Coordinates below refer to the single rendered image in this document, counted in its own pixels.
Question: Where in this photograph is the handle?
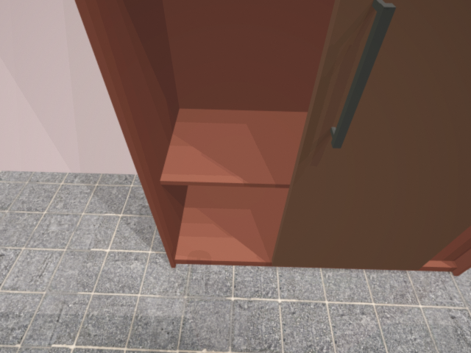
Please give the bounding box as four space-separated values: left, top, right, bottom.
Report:
330 0 396 149

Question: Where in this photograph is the wardrobe door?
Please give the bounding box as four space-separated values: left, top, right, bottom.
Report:
431 226 471 261
272 0 471 270

